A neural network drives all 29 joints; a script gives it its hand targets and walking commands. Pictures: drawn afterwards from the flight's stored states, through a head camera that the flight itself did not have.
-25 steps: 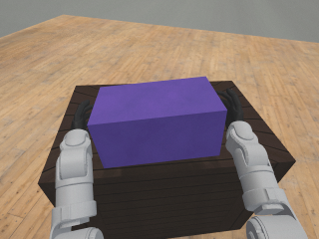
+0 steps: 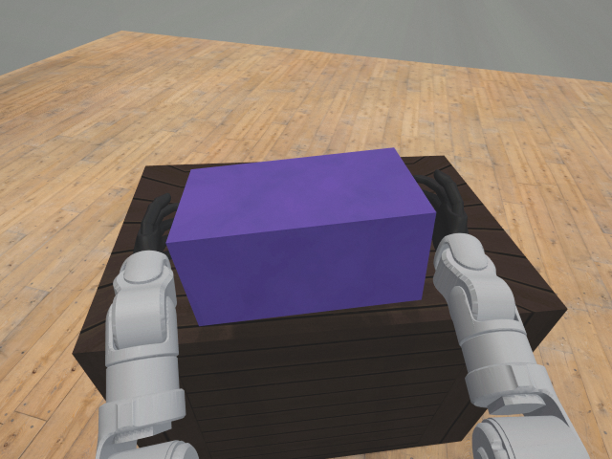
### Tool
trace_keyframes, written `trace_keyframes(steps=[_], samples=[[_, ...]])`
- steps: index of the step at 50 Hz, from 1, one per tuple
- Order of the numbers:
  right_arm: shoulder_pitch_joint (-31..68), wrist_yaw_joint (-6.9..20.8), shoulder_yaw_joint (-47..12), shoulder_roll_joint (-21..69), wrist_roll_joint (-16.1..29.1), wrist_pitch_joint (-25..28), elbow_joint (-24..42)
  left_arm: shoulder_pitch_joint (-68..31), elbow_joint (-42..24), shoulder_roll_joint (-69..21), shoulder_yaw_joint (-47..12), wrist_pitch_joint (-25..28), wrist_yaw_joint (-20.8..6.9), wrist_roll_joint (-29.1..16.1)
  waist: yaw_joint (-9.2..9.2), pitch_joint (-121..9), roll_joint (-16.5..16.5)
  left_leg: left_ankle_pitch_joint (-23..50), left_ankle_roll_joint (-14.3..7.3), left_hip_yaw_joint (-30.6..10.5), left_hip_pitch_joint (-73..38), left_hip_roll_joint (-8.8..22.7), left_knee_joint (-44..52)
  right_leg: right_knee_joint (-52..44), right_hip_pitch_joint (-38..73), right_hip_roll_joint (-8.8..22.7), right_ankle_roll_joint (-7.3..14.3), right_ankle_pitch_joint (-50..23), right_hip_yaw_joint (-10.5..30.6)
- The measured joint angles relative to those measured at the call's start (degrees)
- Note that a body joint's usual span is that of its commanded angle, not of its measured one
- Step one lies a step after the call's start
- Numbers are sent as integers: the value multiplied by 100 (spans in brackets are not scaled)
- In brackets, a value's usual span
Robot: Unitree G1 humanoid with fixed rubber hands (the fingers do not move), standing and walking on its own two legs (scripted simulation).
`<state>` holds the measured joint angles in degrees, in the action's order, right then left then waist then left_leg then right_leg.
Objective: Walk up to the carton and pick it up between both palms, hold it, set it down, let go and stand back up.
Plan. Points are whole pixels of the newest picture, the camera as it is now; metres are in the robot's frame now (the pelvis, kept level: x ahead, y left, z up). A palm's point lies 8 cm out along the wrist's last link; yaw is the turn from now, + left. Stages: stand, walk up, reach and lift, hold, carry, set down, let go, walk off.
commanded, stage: hold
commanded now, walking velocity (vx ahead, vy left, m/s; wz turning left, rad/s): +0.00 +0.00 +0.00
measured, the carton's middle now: (301, 232) +0.38 +0.02 +0.14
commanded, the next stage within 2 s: none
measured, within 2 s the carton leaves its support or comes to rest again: neither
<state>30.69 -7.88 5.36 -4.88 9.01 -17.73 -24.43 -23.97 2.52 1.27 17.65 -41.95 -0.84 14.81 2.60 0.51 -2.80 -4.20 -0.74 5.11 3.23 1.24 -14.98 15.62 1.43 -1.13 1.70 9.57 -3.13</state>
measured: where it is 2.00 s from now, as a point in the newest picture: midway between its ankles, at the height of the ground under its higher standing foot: outside the picture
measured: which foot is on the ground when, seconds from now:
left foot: down 0.00-1.00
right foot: down 0.00-1.00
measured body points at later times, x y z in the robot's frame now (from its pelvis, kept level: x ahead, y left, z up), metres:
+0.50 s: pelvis +0.00 +0.00 +0.00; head -0.05 +0.02 +0.45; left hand +0.35 +0.21 +0.15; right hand +0.37 -0.17 +0.17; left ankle +0.06 +0.11 -0.75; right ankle +0.00 -0.10 -0.75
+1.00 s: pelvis +0.00 +0.00 +0.00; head -0.04 +0.02 +0.45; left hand +0.34 +0.21 +0.15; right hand +0.36 -0.17 +0.17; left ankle +0.06 +0.11 -0.75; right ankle +0.00 -0.10 -0.75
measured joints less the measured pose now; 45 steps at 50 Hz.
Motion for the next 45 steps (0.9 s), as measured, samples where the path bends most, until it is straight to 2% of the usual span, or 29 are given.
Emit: trace_keyframes(steps=[13,30,45], samples=[[29,-70,-32,32,-13,40,-42,-81,170,20,95,99,-64,29,-2,13,-16,25,6,-16,-18,9,18,-19,22,-11,6,-20,-15],[132,40,86,14,-85,200,-274,-188,327,21,55,175,-5,20,-16,39,-13,8,-10,-2,30,-8,-9,30,-40,8,-8,3,-1],[-44,-35,-79,-34,109,76,-4,65,-53,-26,-1,14,-5,32,7,61,-24,-55,8,6,-67,6,-29,-32,91,-6,-3,18,13]])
